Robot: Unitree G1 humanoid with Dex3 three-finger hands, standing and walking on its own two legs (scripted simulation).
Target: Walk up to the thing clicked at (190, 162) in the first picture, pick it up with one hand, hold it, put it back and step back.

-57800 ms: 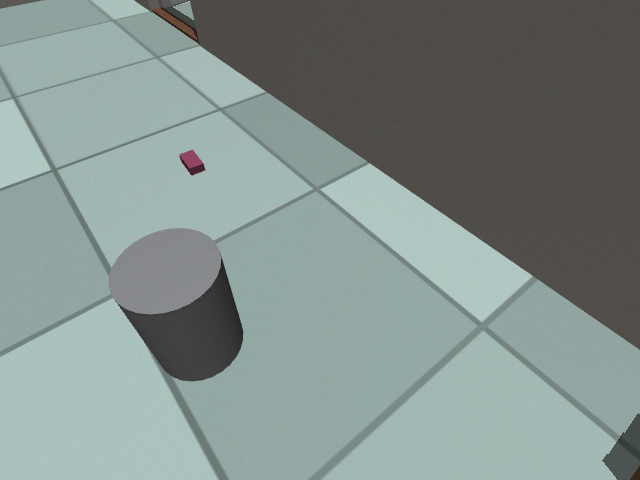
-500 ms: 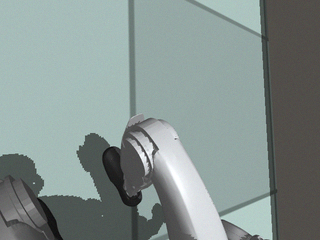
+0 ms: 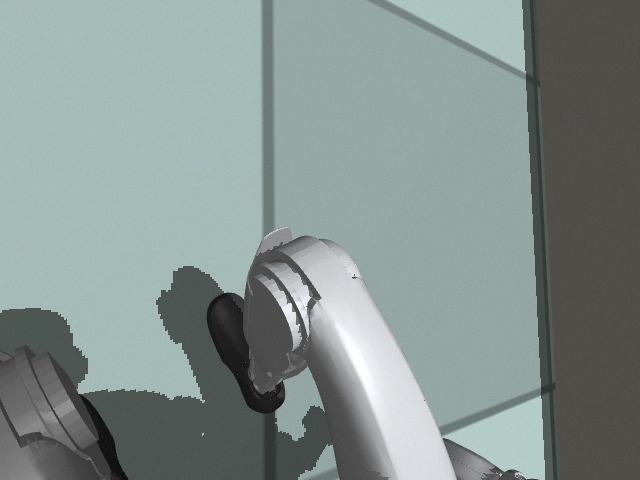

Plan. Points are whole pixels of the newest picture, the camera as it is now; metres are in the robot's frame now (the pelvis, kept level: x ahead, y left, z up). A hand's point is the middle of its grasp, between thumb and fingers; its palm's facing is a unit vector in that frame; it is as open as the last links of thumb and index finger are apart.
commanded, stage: settle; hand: left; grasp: from above
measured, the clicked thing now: out of the picture +0.43 +0.39 -0.30
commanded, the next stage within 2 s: lift in 0.60 s
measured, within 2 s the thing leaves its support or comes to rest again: leaves its support in 0.10 s
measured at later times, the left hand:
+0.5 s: hand out of the picture +0.40 +0.40 -0.19, palm faces +0.04 -0.47 -0.88, open 10.1 cm
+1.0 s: hand out of the picture +0.40 +0.39 -0.12, palm faces +0.05 -0.47 -0.88, open 10.1 cm
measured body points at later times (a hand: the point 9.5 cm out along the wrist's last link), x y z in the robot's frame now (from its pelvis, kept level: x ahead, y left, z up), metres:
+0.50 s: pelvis +0.00 +0.00 +0.01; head +0.27 +0.12 +0.35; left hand +0.40 +0.42 -0.14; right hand +0.04 -0.25 -0.05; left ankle +0.06 +0.12 -0.29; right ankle +0.13 -0.11 -0.29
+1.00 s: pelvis +0.01 -0.01 +0.02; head +0.25 +0.07 +0.39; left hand +0.40 +0.41 -0.07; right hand +0.03 -0.27 -0.08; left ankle +0.06 +0.12 -0.29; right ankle +0.13 -0.11 -0.29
